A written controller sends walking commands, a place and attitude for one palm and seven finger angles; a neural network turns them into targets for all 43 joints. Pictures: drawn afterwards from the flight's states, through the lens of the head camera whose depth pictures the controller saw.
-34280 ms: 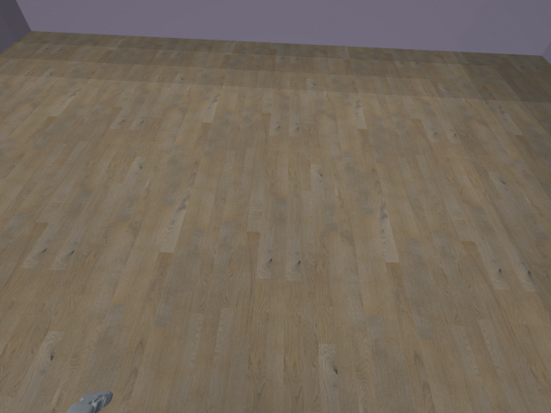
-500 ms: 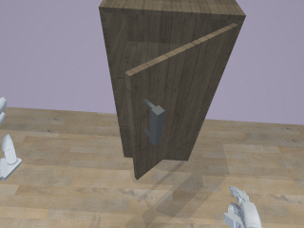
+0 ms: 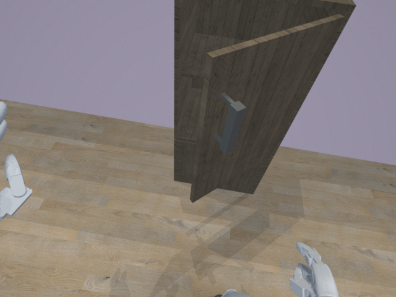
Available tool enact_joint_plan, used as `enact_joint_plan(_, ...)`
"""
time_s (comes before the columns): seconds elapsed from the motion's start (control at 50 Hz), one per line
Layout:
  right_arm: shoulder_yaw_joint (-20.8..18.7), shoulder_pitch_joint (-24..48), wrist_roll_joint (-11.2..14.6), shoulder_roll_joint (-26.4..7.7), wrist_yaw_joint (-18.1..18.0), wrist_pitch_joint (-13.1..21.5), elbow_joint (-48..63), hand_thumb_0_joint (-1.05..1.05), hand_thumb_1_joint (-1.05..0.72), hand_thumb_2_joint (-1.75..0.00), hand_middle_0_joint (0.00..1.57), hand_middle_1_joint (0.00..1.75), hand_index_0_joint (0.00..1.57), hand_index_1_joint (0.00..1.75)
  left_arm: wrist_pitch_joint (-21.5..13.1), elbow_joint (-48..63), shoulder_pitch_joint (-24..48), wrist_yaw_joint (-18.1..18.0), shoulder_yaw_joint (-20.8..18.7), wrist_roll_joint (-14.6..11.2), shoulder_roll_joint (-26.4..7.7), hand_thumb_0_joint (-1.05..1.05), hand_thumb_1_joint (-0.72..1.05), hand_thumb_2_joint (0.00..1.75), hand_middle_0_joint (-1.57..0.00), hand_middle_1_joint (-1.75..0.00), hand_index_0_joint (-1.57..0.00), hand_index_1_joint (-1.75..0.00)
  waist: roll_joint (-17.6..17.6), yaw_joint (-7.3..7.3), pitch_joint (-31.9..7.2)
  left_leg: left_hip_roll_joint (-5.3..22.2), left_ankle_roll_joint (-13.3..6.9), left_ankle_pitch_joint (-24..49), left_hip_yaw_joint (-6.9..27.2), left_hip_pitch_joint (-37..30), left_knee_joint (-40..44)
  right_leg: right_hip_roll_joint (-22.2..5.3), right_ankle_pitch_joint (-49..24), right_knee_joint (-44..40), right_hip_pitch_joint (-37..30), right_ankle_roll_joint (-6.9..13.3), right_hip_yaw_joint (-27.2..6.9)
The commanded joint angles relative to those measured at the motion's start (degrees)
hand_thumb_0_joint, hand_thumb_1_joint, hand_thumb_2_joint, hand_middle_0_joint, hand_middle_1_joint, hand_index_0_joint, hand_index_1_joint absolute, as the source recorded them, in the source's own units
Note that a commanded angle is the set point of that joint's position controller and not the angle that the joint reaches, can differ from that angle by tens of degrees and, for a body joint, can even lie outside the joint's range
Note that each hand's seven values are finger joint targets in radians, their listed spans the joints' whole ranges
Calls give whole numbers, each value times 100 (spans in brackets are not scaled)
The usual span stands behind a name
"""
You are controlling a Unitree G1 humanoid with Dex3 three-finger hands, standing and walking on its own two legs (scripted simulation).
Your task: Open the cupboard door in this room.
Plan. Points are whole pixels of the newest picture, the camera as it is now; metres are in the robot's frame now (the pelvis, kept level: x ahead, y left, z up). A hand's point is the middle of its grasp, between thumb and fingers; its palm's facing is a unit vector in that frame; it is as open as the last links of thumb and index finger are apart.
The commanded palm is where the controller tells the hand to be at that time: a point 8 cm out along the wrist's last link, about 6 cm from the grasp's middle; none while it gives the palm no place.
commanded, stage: stop stepping back and stand still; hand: left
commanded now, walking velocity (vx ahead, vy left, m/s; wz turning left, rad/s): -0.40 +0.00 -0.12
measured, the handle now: (225, 124) +0.48 -0.03 +0.07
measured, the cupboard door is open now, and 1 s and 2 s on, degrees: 43 43 43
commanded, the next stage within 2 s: let the arm hang, fingers relaxed in 0.92 s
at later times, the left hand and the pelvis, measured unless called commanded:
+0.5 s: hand (9, 280) +0.11 +0.22 +0.19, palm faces +0.34 -0.82 -0.46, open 7.4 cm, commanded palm +0.07 +0.26 +0.19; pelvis -0.10 -0.03 +0.02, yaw -7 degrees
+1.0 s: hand out of the picture +0.10 +0.23 +0.17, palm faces +0.35 -0.81 -0.47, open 7.4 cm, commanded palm none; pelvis -0.12 -0.02 +0.02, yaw -7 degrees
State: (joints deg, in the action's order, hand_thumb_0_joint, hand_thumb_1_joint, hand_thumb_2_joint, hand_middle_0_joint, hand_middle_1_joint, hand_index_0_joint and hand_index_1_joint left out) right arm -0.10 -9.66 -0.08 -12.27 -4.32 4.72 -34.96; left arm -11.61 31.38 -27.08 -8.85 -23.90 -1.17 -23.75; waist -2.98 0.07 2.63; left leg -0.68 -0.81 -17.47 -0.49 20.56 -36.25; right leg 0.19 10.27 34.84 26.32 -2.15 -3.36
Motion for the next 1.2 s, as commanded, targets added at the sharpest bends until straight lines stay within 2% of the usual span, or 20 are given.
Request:
enact_joint_plan(0.0,-440,176,-103,-575,-33,569,730,0,-90,-90,20,30,20,30,-602,1376,-109,-174,-1145,-52,-1319,0,90,90,-20,-30,-20,-30,1873,4,-1357,2321,-918,3412,1717,-554,1696,339,2136,3080,1,84,-176)
enact_joint_plan(0.06,-511,84,-20,-641,152,657,701,0,-90,-90,20,30,20,30,-500,1873,-452,-88,-902,-179,-958,0,90,90,-20,-30,-20,-30,1284,-35,-1548,1930,-825,4276,979,-1406,1200,268,1799,2964,281,17,-37)
enact_joint_plan(0.1,-499,118,77,-621,224,699,764,0,-90,-90,20,30,20,30,-401,2000,-625,-71,-919,-171,-963,0,90,90,-20,-30,-20,-30,1279,15,-1578,1589,-610,3176,618,-1599,1295,229,1486,2084,75,-43,386)
enact_joint_plan(0.18,-305,176,15,-618,122,694,796,0,-90,-90,20,30,20,30,-144,1455,-749,-162,-815,-220,-948,0,90,90,-20,-30,-20,-30,1618,-175,-933,1489,-504,-1011,1072,-538,2572,316,1936,800,-884,27,640)
enact_joint_plan(0.26,-182,250,-25,-561,18,542,743,0,-90,-90,20,30,20,30,-53,841,-693,-194,-826,-184,-1047,0,90,90,-20,-30,-20,-30,1372,-117,-719,868,-41,-1665,435,-18,2526,380,1398,-1435,-2211,267,1025)
enact_joint_plan(0.3,-187,232,-60,-477,59,407,764,0,-90,-90,20,30,20,30,-64,806,-802,-144,-987,-190,-1363,0,90,90,-20,-30,-20,-30,312,-138,-856,320,152,-501,-122,-393,707,-653,1164,-2341,-1533,756,-228)
enact_joint_plan(0.34,-105,352,-92,-538,68,411,685,0,-90,-90,20,30,20,30,-177,1090,-280,-152,-1116,-238,-1654,0,90,90,-20,-30,-20,-30,-368,-14,-694,259,141,23,0,201,-888,-1724,-281,-2473,-1209,1172,-1275)
enact_joint_plan(0.38,-196,136,74,-595,92,494,601,0,-90,-90,20,30,20,30,-148,739,-289,-102,-730,-212,-1105,0,90,90,-20,-30,-20,-30,-833,-56,-939,164,124,-23,35,979,-1319,-1369,-2168,-1740,-2307,780,-815)
enact_joint_plan(0.42,-147,278,73,-561,52,498,599,0,-90,-90,20,30,20,30,-173,695,-122,-136,-735,-147,-1170,0,90,90,-20,-30,-20,-30,-489,-39,-833,227,50,-55,-122,999,-833,-1406,-3079,-1342,-2536,816,-634)
enact_joint_plan(0.54,-206,145,8,-677,-67,579,526,0,-90,-90,20,30,20,30,-317,385,437,-152,-486,-104,-1022,0,90,90,-20,-30,-20,-30,138,-71,-187,159,-193,288,-278,-729,880,-1030,-166,-1367,-1120,656,-546)
enact_joint_plan(0.64,-184,77,-24,-728,-67,545,648,0,-90,-90,20,30,20,30,-424,627,123,-121,-646,-88,-1103,0,90,90,-20,-30,-20,-30,1578,-75,-343,1304,-753,646,1626,-997,1771,-5,1023,-20,-661,174,355)
enact_joint_plan(0.74,-189,195,-30,-698,-62,646,740,0,-90,-90,20,30,20,30,-392,637,-194,-111,-788,-66,-1077,0,90,90,-20,-30,-20,-30,937,-15,-308,950,-398,-528,835,90,1933,-58,749,-1016,-1809,297,293)
enact_joint_plan(0.82,-246,52,22,-603,67,524,696,0,-90,-90,20,30,20,30,-356,455,-694,-70,-762,-196,-964,0,90,90,-20,-30,-20,-30,-348,-72,-630,195,24,301,79,-135,4,-1199,95,-2087,-1504,808,-1398)
enact_joint_plan(0.88,-186,93,27,-574,58,515,653,0,-90,-90,20,30,20,30,-353,396,-268,-73,-717,-132,-984,0,90,90,-20,-30,-20,-30,-342,-73,-661,210,24,210,126,-81,148,-1155,-1594,-1653,-1847,786,-934)
enact_joint_plan(0.98,-189,135,31,-721,-79,590,622,0,-90,-90,20,30,20,30,-280,279,362,-47,-413,-57,-918,0,90,90,-20,-30,-20,-30,625,-8,-809,568,-189,3048,427,-1583,1025,-188,-1661,-1102,-1491,151,-78)
enact_joint_plan(1.0,-415,361,73,-1236,413,896,-675,0,-90,-90,20,30,20,30,415,-3826,218,618,1893,193,269,0,90,90,-20,-30,-20,-30,854,-291,-439,778,-297,4281,878,-1330,531,-368,-1565,17,-574,239,497)
enact_joint_plan(1.02,-503,-165,7,-1540,426,361,-820,0,-90,-90,20,30,20,30,955,-4041,298,758,1655,295,216,0,90,90,-20,-30,-20,-30,919,-155,-606,1062,-610,4950,1216,-954,907,-267,-120,388,-906,289,294)
enact_joint_plan(1.06,-376,-168,-87,-1265,351,50,-693,0,-90,-90,20,30,20,30,1198,-4186,420,751,1743,292,503,0,90,90,-20,-30,-20,-30,858,-172,-694,1529,-1099,4480,1765,-808,1310,9,2157,1552,-427,211,65)
enact_joint_plan(1.1,-258,-88,-204,-1119,336,-65,-668,0,-90,-90,20,30,20,30,1175,-4855,670,793,1844,285,421,0,90,90,-20,-30,-20,-30,179,-92,-839,1500,-1259,3483,1936,-833,1456,-50,2208,1848,-445,219,-177)
enact_joint_plan(1.18,-272,425,-159,-1215,379,-260,-843,0,-90,-90,20,30,20,30,1104,-6272,719,802,1909,313,76,0,90,90,-20,-30,-20,-30,-106,259,-1105,892,-689,2185,1148,-350,1008,-127,512,-365,-1861,233,-37)
